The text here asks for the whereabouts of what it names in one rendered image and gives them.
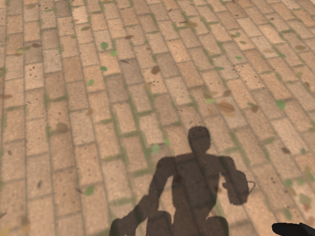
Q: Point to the right robot hand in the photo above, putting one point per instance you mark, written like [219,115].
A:
[293,229]

